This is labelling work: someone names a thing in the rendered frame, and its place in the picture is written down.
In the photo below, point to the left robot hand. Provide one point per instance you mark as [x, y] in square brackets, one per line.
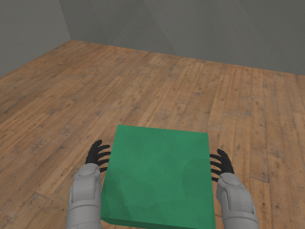
[93, 155]

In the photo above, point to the right robot hand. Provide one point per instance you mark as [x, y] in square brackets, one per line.
[225, 165]

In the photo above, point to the carton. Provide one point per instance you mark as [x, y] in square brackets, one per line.
[158, 179]

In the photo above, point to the right robot forearm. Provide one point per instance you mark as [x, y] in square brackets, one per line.
[236, 202]

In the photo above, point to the left robot forearm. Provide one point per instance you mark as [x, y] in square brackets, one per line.
[84, 202]

